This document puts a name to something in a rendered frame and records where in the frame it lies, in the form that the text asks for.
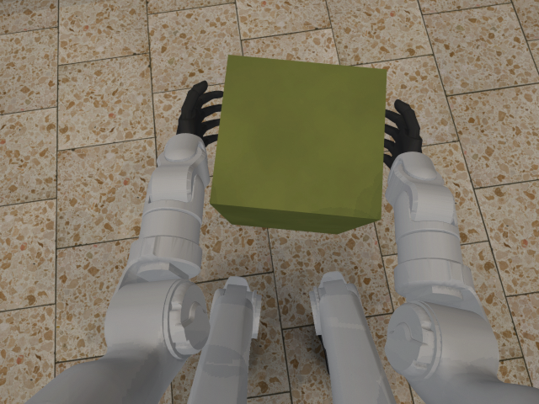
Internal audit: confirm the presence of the robot right thigh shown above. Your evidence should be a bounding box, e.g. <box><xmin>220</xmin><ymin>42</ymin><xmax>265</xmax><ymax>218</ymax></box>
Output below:
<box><xmin>309</xmin><ymin>279</ymin><xmax>397</xmax><ymax>404</ymax></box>

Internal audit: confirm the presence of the right robot forearm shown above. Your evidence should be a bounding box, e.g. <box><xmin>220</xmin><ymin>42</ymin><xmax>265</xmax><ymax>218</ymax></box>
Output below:
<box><xmin>385</xmin><ymin>151</ymin><xmax>499</xmax><ymax>347</ymax></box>

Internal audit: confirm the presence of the left robot forearm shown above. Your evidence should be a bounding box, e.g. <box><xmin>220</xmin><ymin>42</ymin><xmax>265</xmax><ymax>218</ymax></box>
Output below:
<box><xmin>104</xmin><ymin>133</ymin><xmax>211</xmax><ymax>344</ymax></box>

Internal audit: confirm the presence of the right robot upper arm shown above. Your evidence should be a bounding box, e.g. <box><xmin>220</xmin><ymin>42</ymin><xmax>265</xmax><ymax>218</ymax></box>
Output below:
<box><xmin>384</xmin><ymin>300</ymin><xmax>539</xmax><ymax>404</ymax></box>

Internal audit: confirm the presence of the left robot hand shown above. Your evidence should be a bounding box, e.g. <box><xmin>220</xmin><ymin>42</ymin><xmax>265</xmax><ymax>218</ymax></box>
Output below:
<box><xmin>176</xmin><ymin>81</ymin><xmax>223</xmax><ymax>147</ymax></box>

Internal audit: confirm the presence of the left robot upper arm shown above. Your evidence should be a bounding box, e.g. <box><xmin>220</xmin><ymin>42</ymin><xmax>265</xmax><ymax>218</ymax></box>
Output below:
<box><xmin>24</xmin><ymin>279</ymin><xmax>211</xmax><ymax>404</ymax></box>

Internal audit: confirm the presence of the right robot hand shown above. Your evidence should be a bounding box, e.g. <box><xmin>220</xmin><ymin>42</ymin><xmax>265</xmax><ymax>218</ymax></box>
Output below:
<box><xmin>383</xmin><ymin>99</ymin><xmax>423</xmax><ymax>169</ymax></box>

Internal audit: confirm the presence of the right robot foot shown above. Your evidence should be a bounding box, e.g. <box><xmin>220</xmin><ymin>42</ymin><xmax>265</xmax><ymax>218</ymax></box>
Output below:
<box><xmin>318</xmin><ymin>335</ymin><xmax>329</xmax><ymax>374</ymax></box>

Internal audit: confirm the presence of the carton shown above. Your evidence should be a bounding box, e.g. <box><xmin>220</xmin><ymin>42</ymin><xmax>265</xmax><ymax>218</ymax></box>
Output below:
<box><xmin>210</xmin><ymin>55</ymin><xmax>387</xmax><ymax>234</ymax></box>

